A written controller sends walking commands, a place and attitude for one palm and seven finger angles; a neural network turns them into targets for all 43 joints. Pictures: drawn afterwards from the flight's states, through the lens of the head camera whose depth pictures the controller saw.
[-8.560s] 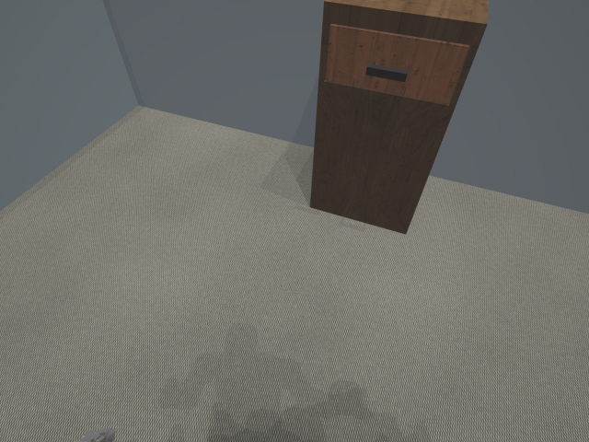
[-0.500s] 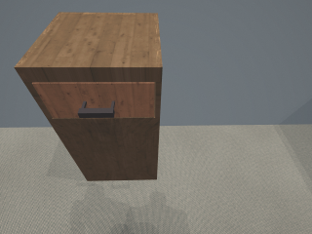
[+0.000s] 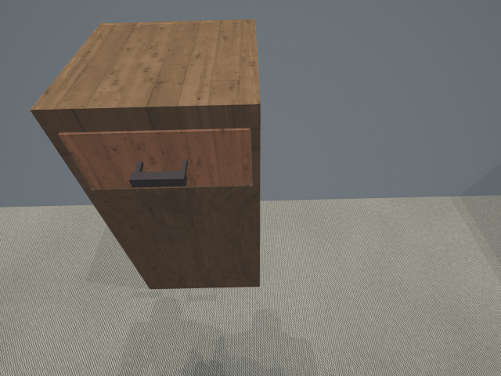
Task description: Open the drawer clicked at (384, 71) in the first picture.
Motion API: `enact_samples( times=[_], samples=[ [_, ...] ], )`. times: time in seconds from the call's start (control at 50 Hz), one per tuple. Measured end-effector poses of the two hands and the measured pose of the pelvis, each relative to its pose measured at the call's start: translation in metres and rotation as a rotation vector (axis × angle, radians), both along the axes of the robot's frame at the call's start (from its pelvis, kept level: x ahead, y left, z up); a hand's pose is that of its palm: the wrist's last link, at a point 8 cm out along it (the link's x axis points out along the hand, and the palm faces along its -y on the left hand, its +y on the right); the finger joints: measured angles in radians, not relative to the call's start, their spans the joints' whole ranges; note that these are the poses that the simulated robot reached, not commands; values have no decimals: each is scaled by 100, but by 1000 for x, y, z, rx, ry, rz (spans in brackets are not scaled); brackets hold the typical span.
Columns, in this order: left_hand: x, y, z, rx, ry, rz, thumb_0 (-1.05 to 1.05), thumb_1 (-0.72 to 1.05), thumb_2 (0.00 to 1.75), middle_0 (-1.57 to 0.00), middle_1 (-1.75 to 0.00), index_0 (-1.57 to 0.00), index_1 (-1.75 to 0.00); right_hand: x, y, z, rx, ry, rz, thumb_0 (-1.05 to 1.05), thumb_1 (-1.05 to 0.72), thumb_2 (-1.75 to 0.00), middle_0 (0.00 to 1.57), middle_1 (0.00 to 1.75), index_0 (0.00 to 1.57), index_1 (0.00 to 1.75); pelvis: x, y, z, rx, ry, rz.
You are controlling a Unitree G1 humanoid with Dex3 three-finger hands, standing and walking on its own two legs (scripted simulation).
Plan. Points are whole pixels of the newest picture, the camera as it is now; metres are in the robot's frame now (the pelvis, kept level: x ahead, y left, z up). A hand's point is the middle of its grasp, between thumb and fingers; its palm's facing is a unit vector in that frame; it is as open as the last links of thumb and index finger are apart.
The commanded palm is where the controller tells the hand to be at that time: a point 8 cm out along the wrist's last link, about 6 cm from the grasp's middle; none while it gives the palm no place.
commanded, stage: raise the hand with hooked fingers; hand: left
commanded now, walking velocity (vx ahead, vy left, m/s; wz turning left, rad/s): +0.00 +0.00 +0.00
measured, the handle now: (160, 171) +0.53 +0.26 -0.03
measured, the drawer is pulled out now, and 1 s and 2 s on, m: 0.00 0.00 0.00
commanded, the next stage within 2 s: move the hooked fingers above the handle in 1.78 s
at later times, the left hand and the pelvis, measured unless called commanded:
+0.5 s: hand (122, 350) +0.16 +0.22 -0.04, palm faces +0.06 -0.08 -1.00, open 9.8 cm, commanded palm +0.15 +0.21 +0.02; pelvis -0.04 -0.02 -0.03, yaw +2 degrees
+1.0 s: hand (112, 283) +0.24 +0.24 +0.03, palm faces +0.10 -0.09 -0.99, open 12.7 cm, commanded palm +0.21 +0.24 +0.10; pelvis -0.03 +0.01 -0.01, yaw +0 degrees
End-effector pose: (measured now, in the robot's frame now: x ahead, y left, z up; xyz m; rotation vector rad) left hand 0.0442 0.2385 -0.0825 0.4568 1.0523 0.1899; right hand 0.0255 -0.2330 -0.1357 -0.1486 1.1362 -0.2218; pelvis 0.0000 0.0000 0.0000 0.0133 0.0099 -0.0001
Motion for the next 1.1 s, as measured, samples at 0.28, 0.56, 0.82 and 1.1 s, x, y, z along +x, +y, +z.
enact_samples(
  times=[0.28, 0.56, 0.82, 1.1],
  samples=[
    [100, -62, 89, 772, -663, -716, 1, 64, 78, -22, -48, -21, -47, 177, -15, 63, -25, -512, 277, 2, -92, -90, 20, 30, 20, 30, -32, -7, -29, 43, 134, -40],
    [113, -16, 115, 967, -574, -601, 1, 29, 64, -27, -69, -26, -68, 170, 49, 35, 101, -419, 363, 1, -91, -90, 20, 30, 20, 30, -41, -15, -29, 7, 73, 33],
    [142, -15, 141, 908, -608, -718, 0, 0, 51, -29, -88, -28, -88, 106, 6, 16, 28, -209, 220, 2, -91, -90, 20, 30, 20, 30, -31, -1, -12, 10, 57, 1],
    [180, 4, 184, 954, -636, -671, 0, -33, 37, -31, -109, -30, -108, 151, 20, 42, 30, -326, 218, 2, -91, -90, 20, 30, 20, 30, -24, 9, -4, 5, 22, 6]
  ],
)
